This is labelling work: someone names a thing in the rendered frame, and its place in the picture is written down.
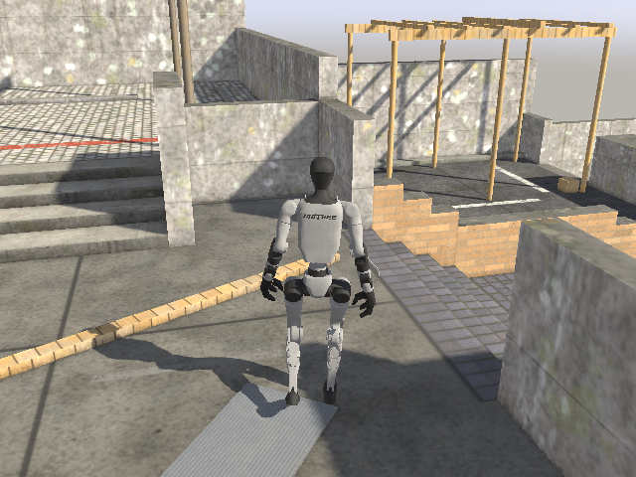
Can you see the robot right hand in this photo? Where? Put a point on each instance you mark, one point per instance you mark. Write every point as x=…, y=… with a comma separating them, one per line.
x=369, y=304

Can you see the robot left hand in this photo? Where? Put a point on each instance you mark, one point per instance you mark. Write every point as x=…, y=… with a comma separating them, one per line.
x=265, y=285

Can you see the right robot upper arm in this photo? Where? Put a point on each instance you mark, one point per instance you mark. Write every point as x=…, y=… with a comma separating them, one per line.
x=351, y=211

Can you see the robot left forearm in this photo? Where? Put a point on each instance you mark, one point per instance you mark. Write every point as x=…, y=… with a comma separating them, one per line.
x=272, y=263

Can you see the humanoid robot torso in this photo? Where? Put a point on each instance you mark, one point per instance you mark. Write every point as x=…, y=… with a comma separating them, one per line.
x=319, y=233

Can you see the robot right forearm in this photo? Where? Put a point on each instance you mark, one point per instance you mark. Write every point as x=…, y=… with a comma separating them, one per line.
x=364, y=272

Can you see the robot left foot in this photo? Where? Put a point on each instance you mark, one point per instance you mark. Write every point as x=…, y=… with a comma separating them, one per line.
x=292, y=398

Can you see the left robot upper arm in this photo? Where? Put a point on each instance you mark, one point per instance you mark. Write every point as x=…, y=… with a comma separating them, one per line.
x=288, y=209

